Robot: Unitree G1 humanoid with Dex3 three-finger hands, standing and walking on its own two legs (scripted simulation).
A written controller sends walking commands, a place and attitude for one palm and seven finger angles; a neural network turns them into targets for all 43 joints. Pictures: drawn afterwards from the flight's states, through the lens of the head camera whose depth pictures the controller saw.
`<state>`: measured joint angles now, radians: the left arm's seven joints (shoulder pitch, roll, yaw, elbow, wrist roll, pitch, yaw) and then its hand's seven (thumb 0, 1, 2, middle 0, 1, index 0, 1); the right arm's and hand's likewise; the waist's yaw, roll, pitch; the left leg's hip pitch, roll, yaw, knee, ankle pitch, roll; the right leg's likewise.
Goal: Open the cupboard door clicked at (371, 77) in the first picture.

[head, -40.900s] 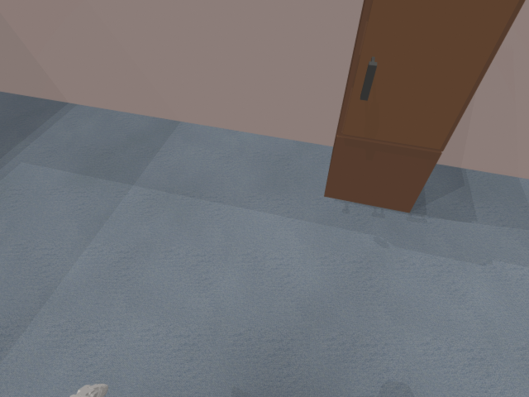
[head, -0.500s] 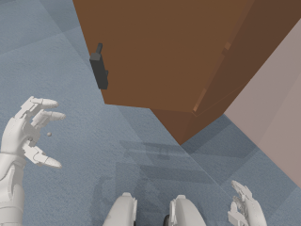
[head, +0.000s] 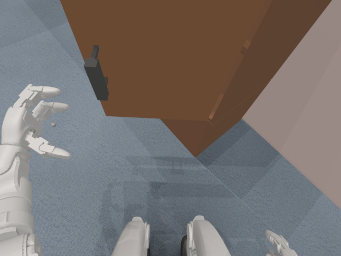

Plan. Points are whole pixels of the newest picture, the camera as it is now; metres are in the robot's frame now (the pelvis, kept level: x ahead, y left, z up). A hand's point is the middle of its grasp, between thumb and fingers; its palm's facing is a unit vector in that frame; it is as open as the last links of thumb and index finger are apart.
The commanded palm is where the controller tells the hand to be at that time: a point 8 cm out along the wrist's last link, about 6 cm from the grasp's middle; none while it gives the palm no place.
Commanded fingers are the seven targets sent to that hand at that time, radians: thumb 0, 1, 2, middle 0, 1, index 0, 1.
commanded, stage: move the hooked fingers beside the handle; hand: left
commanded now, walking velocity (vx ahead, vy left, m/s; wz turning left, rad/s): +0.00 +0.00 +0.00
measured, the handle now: (99, 74) +0.54 +0.20 +0.03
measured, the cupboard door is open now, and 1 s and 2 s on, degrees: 49 48 48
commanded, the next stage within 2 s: slide the fingers in behind the handle in 1.64 s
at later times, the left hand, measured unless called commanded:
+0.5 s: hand (64, 100) +0.45 +0.26 +0.03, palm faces +0.01 -1.00 -0.01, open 14.0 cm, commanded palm +0.44 +0.30 +0.03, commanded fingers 0.00 -0.50 0.30 -0.30 -1.20 -0.30 -1.20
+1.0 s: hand (74, 80) +0.51 +0.25 +0.03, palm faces +0.02 -1.00 -0.04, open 13.9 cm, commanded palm +0.50 +0.29 +0.03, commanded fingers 0.00 -0.50 0.30 -0.30 -1.20 -0.30 -1.20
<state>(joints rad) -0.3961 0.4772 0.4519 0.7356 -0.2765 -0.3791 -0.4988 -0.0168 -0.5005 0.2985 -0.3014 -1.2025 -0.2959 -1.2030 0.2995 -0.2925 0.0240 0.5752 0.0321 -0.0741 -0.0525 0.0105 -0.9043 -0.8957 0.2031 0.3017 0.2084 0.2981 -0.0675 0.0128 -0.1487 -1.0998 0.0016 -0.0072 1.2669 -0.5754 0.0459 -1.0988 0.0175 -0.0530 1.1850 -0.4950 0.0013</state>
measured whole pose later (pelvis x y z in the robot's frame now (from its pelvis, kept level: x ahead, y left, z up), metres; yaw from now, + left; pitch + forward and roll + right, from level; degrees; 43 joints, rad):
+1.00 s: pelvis -0.01 +0.00 -0.02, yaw -2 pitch +29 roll -5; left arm -0.92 0.72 0.53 1.19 -0.10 -0.39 -0.43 -0.02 -0.50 0.30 -0.30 -1.20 -0.31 -1.22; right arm 0.35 -0.30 0.08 0.58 -0.01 0.07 -0.02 0.00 -0.91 -0.90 0.20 0.30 0.21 0.30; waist -0.20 0.03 -0.12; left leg -1.29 0.03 -0.02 1.37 -0.59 0.04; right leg -1.28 0.04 -0.07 1.26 -0.49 0.00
